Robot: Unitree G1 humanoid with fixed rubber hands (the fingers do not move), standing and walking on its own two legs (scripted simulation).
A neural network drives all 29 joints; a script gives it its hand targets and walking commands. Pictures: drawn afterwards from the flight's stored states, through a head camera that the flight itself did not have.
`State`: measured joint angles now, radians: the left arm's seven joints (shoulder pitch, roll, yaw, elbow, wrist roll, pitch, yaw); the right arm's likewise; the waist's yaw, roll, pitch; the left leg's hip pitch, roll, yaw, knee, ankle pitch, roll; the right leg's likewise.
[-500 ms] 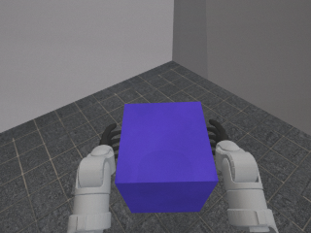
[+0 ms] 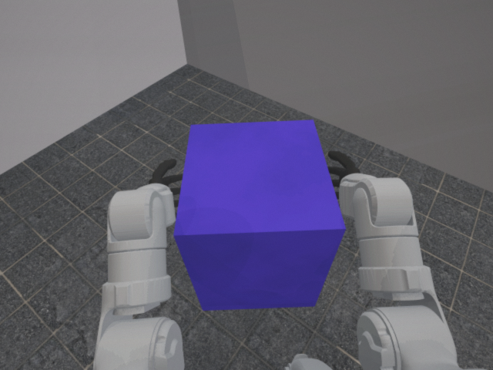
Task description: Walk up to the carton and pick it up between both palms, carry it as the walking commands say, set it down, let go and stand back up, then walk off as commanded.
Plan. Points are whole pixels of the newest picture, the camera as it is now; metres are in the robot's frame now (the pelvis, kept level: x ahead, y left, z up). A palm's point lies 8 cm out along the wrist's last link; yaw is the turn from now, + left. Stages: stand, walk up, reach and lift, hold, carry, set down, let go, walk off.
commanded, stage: carry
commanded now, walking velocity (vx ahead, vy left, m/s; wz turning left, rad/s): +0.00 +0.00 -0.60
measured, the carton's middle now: (255, 219) +0.36 +0.02 +0.04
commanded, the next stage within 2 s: none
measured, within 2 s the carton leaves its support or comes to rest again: neither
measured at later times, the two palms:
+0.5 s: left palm (279, 190) +0.40 -0.02 +0.06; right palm (467, 234) +0.31 -0.29 +0.08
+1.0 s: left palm (294, 200) +0.35 -0.04 +0.10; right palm out of the picture +0.23 -0.30 +0.12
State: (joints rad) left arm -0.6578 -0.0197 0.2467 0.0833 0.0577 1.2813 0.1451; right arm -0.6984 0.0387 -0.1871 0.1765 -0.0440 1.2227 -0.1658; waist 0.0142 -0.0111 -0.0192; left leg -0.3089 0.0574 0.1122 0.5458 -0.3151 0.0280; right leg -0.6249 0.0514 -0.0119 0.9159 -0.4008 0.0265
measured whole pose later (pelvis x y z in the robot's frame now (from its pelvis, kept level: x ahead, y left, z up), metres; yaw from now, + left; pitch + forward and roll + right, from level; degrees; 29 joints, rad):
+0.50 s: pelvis +0.00 -0.02 -0.01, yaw -18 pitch +7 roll -1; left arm -0.65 -0.10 0.25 -0.07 0.09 1.18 0.16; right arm -0.70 0.01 -0.22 0.00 0.00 1.17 -0.16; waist -0.07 -0.02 0.12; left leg -0.56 0.05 0.04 0.82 -0.42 -0.08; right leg -0.50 0.07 0.07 0.57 -0.18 -0.02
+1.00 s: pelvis -0.02 -0.02 -0.01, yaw -24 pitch +2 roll +0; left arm -0.61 -0.05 0.20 0.12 0.07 1.22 0.15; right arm -0.66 -0.01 -0.17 0.17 -0.03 1.22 -0.15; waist -0.03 -0.01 -0.03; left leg -0.36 0.09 0.12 0.59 -0.25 -0.02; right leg -0.36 0.00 -0.08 0.58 -0.25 -0.04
